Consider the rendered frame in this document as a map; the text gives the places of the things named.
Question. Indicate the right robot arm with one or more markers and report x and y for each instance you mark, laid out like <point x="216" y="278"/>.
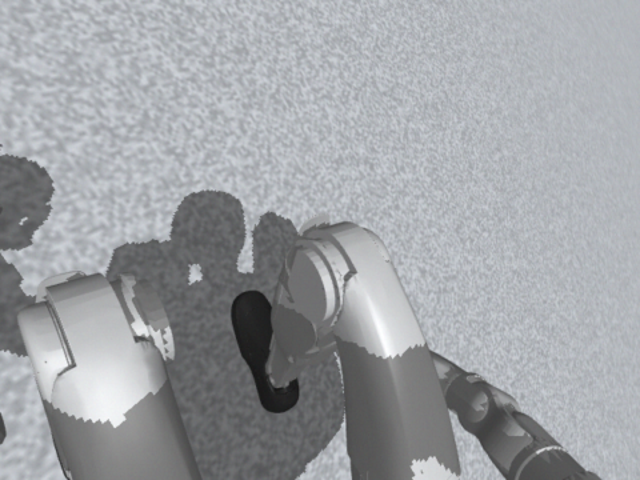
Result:
<point x="516" y="444"/>

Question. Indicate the left robot foot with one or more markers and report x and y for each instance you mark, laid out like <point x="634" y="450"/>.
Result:
<point x="60" y="461"/>

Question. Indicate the right robot hand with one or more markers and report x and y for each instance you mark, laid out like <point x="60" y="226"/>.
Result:
<point x="446" y="370"/>

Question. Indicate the right robot foot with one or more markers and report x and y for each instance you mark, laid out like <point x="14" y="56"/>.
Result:
<point x="251" y="320"/>

